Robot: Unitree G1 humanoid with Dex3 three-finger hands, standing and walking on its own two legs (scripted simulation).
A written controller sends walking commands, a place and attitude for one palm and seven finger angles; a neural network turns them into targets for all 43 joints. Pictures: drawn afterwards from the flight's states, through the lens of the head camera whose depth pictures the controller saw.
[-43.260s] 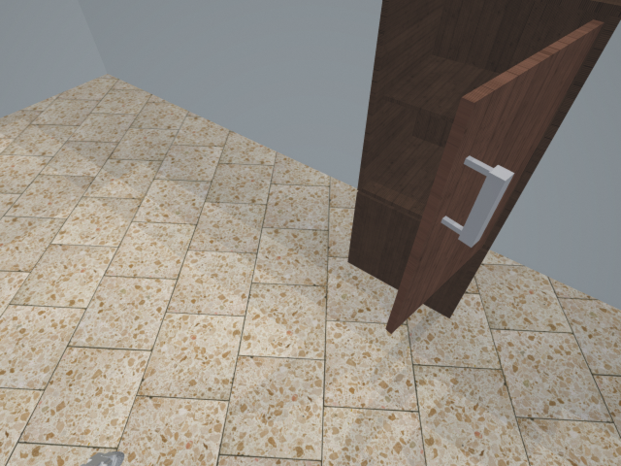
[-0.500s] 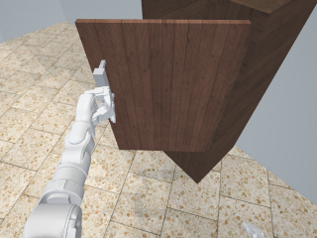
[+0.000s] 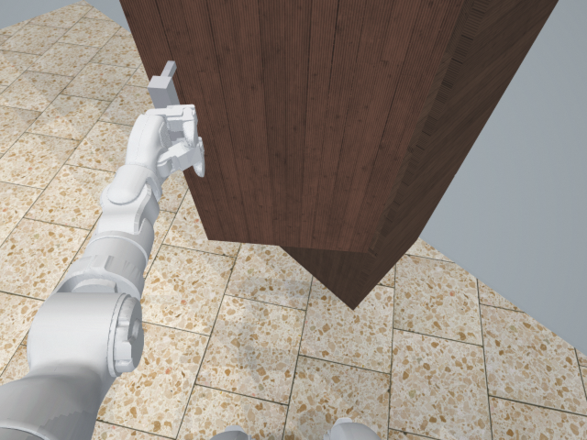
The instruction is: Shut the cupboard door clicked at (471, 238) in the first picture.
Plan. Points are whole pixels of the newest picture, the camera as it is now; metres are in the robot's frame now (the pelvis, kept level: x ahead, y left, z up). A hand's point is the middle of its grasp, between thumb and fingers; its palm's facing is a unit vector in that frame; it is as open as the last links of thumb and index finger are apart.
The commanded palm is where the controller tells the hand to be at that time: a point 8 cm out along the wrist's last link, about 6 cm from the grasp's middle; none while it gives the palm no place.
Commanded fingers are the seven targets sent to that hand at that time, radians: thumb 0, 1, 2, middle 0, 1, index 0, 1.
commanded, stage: push the door shut along its arc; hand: left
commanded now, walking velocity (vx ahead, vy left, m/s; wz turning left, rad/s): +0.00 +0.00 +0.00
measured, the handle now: (178, 114) +0.56 +0.14 +0.11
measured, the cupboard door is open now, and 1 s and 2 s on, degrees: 39 28 18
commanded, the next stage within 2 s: pull the fist back off the door in 1.28 s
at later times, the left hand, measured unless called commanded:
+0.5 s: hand (221, 117) +0.54 +0.07 +0.12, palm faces -0.30 -0.95 +0.00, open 3.1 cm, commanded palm +0.54 +0.12 +0.11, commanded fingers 0.00 0.90 0.90 -1.30 -1.50 -1.30 -1.50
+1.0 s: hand (250, 94) +0.58 +0.03 +0.13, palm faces -0.41 -0.91 +0.00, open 3.1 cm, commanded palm +0.60 +0.07 +0.11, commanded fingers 0.00 0.90 0.90 -1.30 -1.50 -1.30 -1.50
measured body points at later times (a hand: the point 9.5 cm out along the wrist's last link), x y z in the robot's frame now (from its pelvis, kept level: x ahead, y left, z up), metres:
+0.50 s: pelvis +0.00 +0.00 -0.01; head +0.12 +0.00 +0.42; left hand +0.55 +0.13 +0.12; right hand -0.04 -0.27 -0.13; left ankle +0.02 +0.11 -0.71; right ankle +0.02 -0.11 -0.71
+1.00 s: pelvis +0.01 +0.00 -0.03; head +0.16 +0.00 +0.40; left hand +0.59 +0.08 +0.13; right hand -0.06 -0.26 -0.13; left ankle +0.02 +0.11 -0.71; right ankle +0.02 -0.11 -0.71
